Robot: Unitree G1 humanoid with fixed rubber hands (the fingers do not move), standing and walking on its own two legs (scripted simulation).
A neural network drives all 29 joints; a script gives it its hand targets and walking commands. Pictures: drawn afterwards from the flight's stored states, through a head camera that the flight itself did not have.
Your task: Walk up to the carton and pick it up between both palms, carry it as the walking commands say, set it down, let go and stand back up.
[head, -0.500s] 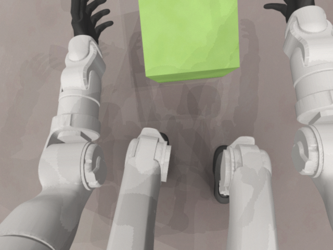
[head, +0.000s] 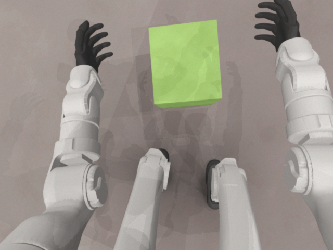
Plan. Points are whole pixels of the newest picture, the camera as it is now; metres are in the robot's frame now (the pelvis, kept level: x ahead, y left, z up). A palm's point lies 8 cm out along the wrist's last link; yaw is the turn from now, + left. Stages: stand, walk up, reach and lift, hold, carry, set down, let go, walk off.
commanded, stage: set down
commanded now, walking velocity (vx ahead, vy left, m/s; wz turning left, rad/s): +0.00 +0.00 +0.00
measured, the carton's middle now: (184, 71) +0.55 +0.05 -0.44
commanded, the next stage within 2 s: let go in 0.36 s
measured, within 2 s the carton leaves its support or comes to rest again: neither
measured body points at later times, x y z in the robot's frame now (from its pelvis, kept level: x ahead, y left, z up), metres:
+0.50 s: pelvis +0.02 +0.01 +0.11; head +0.31 +0.01 +0.46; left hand +0.47 +0.24 +0.00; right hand +0.54 -0.16 -0.01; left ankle +0.09 +0.12 -0.52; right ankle +0.07 -0.12 -0.52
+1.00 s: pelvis +0.08 +0.02 +0.20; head +0.20 +0.01 +0.63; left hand +0.32 +0.25 +0.11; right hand +0.36 -0.20 +0.11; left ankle +0.09 +0.12 -0.52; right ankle +0.07 -0.12 -0.52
